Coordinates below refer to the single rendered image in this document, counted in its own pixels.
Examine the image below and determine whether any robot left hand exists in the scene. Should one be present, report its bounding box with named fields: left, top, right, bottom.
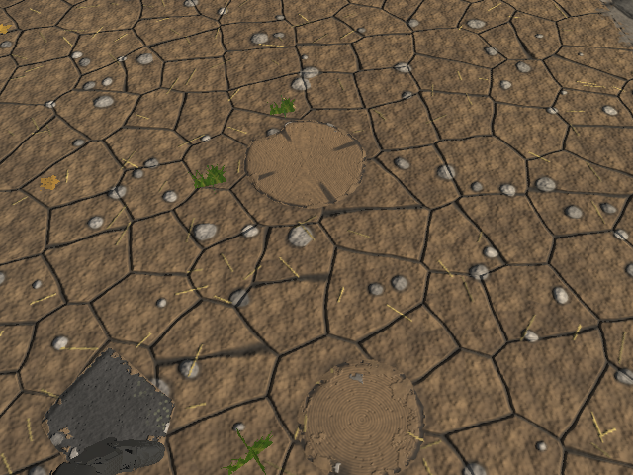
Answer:
left=49, top=437, right=165, bottom=475

